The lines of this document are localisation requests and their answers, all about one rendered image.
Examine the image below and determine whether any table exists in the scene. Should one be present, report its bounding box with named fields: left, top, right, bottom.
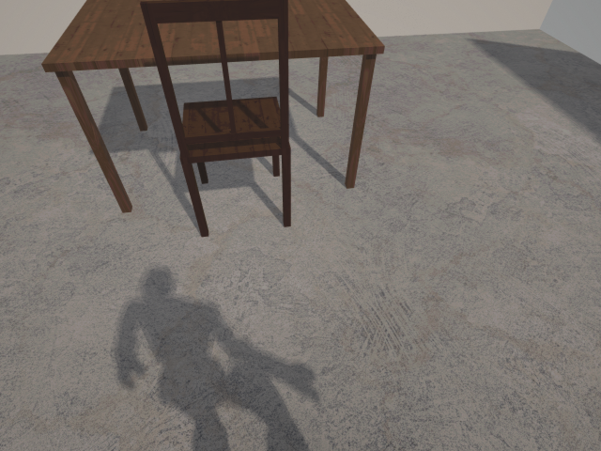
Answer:
left=41, top=0, right=385, bottom=213

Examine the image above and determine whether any chair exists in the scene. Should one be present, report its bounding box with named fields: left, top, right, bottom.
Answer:
left=140, top=0, right=291, bottom=237

